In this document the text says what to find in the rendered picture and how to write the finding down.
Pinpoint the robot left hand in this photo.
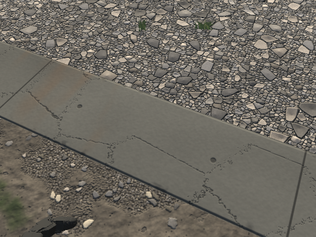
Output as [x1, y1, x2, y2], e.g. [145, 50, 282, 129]
[19, 215, 78, 237]

